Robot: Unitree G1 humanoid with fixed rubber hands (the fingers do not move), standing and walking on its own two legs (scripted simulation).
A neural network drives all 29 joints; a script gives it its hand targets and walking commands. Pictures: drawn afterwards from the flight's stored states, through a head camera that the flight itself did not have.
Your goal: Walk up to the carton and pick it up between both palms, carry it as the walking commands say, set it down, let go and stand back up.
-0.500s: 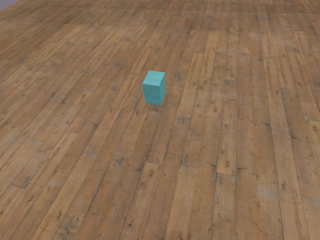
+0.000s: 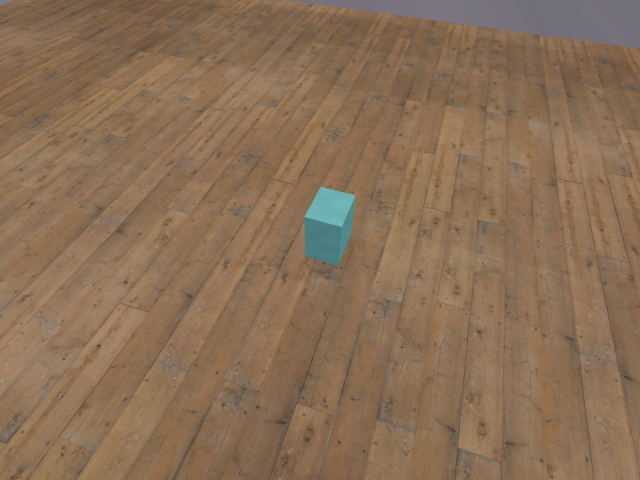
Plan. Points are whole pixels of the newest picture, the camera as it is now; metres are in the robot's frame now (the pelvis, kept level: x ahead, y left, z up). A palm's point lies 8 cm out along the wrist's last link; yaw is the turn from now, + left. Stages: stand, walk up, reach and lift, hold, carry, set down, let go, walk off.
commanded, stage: walk up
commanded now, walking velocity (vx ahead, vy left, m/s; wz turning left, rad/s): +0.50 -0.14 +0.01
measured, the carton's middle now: (329, 226) +1.15 +0.00 -0.66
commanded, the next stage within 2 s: none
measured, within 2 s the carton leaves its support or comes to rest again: neither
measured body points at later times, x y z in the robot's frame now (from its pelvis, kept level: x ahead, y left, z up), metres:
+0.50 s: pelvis +0.25 -0.09 -0.01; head +0.28 -0.12 +0.44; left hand +0.34 +0.14 -0.14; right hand +0.19 -0.32 -0.17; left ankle +0.13 +0.07 -0.65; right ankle +0.30 -0.19 -0.74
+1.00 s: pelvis +0.48 +0.00 -0.01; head +0.52 +0.02 +0.44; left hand +0.40 +0.24 -0.17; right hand +0.63 -0.22 -0.14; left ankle +0.56 +0.10 -0.74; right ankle +0.34 -0.16 -0.67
